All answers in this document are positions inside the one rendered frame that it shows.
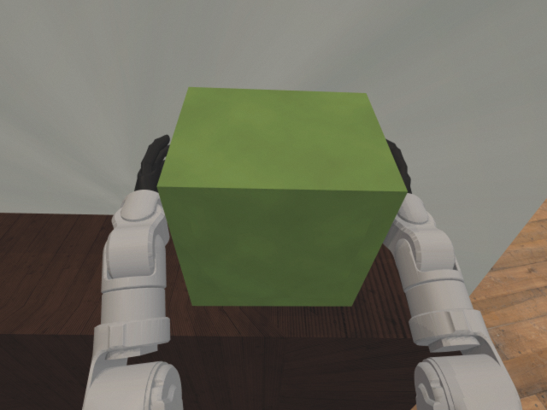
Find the right robot forearm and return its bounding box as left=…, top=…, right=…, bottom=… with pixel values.
left=383, top=193, right=522, bottom=410

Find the carton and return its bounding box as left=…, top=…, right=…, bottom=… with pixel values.
left=157, top=87, right=408, bottom=307

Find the robot left upper arm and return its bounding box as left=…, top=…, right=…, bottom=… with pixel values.
left=84, top=361, right=184, bottom=410

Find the pedestal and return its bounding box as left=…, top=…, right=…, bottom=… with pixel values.
left=0, top=213, right=462, bottom=410

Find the robot left hand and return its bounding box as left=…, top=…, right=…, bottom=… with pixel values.
left=134, top=135, right=170, bottom=192

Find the left robot forearm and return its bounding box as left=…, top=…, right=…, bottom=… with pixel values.
left=82, top=190, right=170, bottom=410

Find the robot right upper arm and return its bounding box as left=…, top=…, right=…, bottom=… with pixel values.
left=415, top=354, right=520, bottom=410

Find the robot right hand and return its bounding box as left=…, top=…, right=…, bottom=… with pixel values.
left=386, top=139, right=412, bottom=194

